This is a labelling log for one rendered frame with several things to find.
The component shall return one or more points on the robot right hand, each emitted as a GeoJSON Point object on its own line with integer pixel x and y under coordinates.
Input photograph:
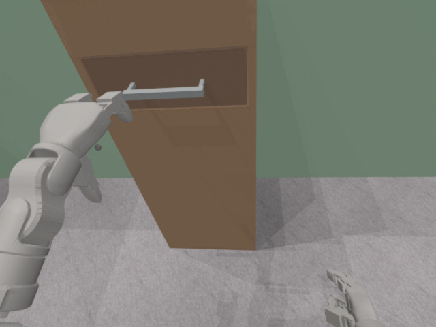
{"type": "Point", "coordinates": [345, 312]}

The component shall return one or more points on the left robot forearm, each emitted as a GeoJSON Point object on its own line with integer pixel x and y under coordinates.
{"type": "Point", "coordinates": [30, 218]}

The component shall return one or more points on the drawer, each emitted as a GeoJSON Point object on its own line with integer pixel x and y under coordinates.
{"type": "Point", "coordinates": [224, 70]}

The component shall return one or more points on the cabinet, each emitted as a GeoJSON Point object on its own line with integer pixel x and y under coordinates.
{"type": "Point", "coordinates": [194, 166]}

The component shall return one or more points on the handle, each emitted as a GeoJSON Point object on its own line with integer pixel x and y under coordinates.
{"type": "Point", "coordinates": [163, 93]}

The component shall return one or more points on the robot left hand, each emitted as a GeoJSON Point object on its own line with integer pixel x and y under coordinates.
{"type": "Point", "coordinates": [77, 125]}

